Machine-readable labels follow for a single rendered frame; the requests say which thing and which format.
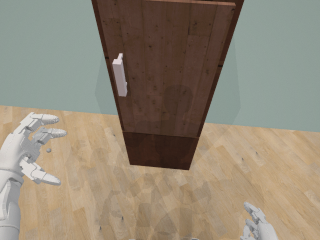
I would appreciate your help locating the robot left hand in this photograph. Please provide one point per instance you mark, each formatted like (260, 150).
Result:
(16, 147)

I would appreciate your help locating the robot right hand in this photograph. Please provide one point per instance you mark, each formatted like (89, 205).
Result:
(260, 228)

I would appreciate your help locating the handle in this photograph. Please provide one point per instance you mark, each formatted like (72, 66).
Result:
(119, 74)

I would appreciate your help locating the cupboard door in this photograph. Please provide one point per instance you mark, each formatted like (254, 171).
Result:
(171, 50)

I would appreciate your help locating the robot left forearm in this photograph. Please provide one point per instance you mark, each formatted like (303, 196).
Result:
(10, 213)

